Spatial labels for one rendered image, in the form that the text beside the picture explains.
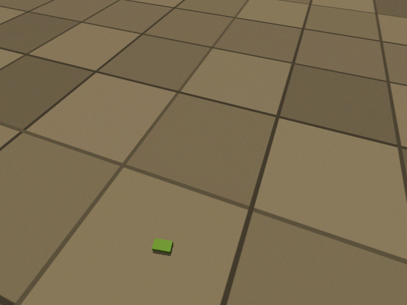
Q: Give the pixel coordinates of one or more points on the small box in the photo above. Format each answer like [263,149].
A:
[164,246]

